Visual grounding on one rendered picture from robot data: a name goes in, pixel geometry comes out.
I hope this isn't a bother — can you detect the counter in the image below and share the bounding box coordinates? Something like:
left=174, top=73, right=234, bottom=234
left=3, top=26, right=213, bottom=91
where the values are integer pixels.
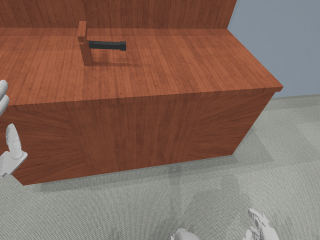
left=0, top=0, right=284, bottom=186

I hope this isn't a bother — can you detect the tap lever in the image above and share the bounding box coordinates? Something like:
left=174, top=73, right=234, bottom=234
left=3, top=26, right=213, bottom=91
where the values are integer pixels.
left=84, top=40, right=126, bottom=51

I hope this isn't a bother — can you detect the robot right hand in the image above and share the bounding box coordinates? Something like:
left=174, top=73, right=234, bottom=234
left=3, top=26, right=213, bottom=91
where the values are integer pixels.
left=242, top=208, right=279, bottom=240

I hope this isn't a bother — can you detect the robot left hand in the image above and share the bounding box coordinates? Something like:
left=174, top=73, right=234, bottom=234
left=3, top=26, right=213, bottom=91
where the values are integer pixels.
left=0, top=79, right=28, bottom=180

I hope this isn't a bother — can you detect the robot right shin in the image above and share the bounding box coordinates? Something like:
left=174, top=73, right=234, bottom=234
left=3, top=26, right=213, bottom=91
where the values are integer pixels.
left=175, top=228, right=186, bottom=233

